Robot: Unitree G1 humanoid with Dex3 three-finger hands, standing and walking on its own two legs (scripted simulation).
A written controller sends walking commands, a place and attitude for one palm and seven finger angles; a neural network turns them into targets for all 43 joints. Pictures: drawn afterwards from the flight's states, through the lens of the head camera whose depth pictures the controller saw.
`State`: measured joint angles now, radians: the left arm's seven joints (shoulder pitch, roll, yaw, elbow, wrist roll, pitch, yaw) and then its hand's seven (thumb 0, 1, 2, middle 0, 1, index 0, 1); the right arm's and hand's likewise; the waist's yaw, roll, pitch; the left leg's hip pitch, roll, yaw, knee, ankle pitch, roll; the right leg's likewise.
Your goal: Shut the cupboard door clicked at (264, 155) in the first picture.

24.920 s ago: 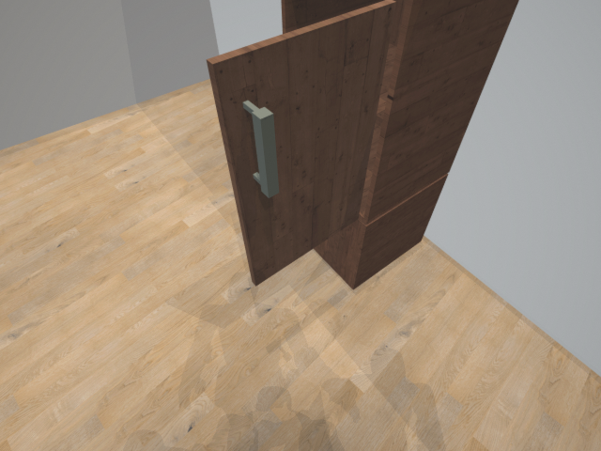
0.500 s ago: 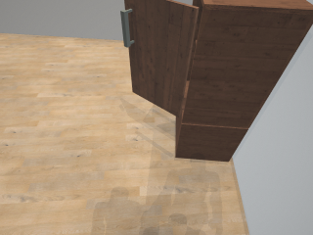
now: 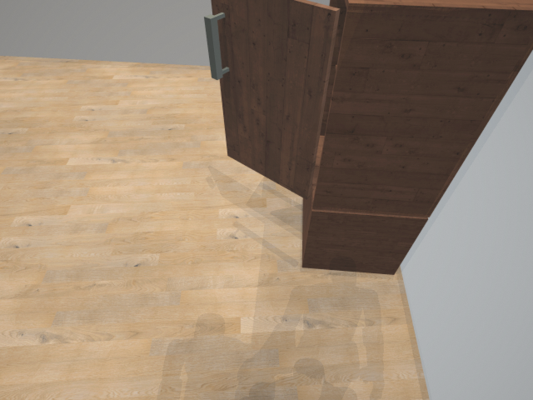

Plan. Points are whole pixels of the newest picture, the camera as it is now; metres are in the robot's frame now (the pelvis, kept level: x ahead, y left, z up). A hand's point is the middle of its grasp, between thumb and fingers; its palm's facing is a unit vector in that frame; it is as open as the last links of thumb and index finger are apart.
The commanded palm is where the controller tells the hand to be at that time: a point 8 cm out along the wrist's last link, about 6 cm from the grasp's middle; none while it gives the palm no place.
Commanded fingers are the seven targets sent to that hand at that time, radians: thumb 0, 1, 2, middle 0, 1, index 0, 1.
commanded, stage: look to check the result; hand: left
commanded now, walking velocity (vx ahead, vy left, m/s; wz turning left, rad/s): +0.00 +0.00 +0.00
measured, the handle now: (219, 46) +0.97 +0.19 +0.09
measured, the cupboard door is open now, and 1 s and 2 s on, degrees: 57 57 57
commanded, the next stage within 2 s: walk to a spot facing it in 0.10 s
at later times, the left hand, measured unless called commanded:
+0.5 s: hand out of the picture +0.00 +0.19 -0.19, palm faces +0.13 -0.97 -0.22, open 7.4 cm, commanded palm none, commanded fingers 0.00 0.90 0.90 -0.20 -0.30 -0.20 -0.30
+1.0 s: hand out of the picture +0.03 +0.21 -0.16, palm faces +0.37 -0.87 -0.31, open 7.4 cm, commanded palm none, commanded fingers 0.00 0.90 0.90 -0.20 -0.30 -0.20 -0.30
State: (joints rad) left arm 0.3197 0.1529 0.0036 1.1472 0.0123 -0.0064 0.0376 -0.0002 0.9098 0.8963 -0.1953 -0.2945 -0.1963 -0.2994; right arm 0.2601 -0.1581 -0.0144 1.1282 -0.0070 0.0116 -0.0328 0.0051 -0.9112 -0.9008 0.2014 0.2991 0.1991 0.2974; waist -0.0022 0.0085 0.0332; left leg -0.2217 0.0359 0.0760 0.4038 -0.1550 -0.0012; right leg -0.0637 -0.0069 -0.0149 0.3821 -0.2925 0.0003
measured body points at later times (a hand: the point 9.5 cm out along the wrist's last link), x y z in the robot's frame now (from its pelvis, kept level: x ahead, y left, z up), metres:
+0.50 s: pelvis +0.00 +0.00 -0.02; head +0.03 +0.01 +0.43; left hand +0.00 +0.24 -0.17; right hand +0.03 -0.23 -0.17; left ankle +0.03 +0.11 -0.74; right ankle -0.05 -0.12 -0.74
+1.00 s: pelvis +0.00 -0.04 -0.01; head +0.05 -0.03 +0.43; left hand +0.01 +0.25 -0.13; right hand +0.15 -0.26 -0.17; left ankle +0.02 +0.11 -0.73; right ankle +0.04 -0.16 -0.75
